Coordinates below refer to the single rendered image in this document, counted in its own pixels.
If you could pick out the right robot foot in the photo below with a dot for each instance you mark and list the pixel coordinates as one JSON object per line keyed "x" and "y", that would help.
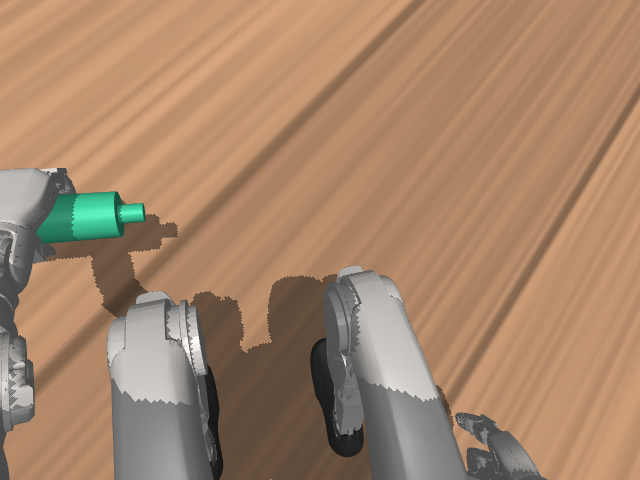
{"x": 343, "y": 445}

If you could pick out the right robot hand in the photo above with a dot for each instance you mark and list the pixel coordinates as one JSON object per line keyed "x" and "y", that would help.
{"x": 507, "y": 459}

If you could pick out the left robot hand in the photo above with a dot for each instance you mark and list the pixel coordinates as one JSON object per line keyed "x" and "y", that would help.
{"x": 28, "y": 195}

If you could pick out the bottle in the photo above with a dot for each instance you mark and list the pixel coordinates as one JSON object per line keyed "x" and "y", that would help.
{"x": 88, "y": 216}

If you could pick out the left robot foot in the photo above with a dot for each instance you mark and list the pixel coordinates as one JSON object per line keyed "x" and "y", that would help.
{"x": 213, "y": 404}

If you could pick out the left robot arm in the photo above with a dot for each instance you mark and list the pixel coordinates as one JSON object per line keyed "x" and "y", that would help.
{"x": 17, "y": 395}

